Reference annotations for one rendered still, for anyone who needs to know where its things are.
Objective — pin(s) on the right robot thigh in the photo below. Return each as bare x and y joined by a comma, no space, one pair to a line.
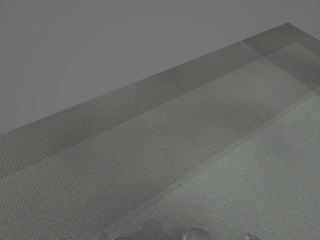
196,234

